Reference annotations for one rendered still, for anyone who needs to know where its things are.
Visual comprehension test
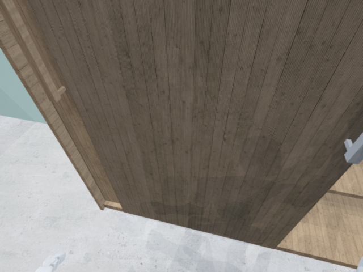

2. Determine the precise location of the robot left hand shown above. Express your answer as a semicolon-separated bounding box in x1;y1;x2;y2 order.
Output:
35;252;66;272

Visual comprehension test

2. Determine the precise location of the handle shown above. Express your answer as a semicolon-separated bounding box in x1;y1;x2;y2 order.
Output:
344;133;363;164
0;0;61;103

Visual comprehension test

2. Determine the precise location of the wardrobe door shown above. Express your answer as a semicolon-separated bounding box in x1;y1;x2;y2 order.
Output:
13;0;120;203
27;0;363;249

